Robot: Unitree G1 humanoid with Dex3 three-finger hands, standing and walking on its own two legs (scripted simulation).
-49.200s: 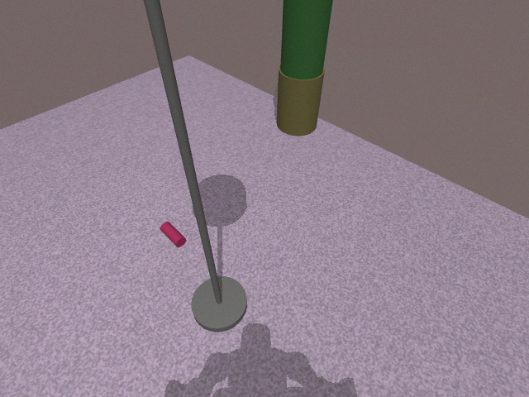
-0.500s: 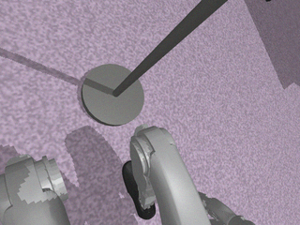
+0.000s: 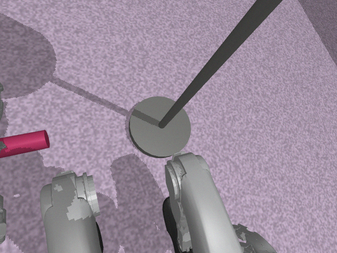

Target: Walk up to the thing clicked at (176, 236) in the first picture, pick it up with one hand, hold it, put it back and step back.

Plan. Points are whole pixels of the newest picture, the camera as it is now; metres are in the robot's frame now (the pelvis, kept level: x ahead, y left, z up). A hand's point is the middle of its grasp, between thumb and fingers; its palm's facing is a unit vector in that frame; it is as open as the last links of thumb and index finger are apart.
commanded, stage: withdraw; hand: left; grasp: from above
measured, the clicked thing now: (21, 144) +0.42 +0.33 -0.29
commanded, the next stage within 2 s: home in 0.56 s
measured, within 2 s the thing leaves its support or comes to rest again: neither
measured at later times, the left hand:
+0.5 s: hand out of the picture +0.38 +0.34 -0.15, palm faces -0.52 -0.10 -0.85, open 13.9 cm
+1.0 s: hand out of the picture +0.37 +0.33 -0.04, palm faces -0.36 -0.29 -0.89, open 11.3 cm
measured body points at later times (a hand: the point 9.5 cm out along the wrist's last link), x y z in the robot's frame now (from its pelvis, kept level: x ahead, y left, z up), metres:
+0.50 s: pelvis -0.02 -0.01 +0.02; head +0.20 +0.09 +0.40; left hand +0.40 +0.34 -0.10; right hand +0.07 -0.30 -0.07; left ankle +0.06 +0.13 -0.28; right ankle +0.10 -0.13 -0.28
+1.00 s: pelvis -0.01 +0.00 +0.08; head +0.19 +0.05 +0.48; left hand +0.39 +0.34 +0.01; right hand +0.10 -0.25 -0.06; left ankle +0.06 +0.13 -0.28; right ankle +0.10 -0.13 -0.28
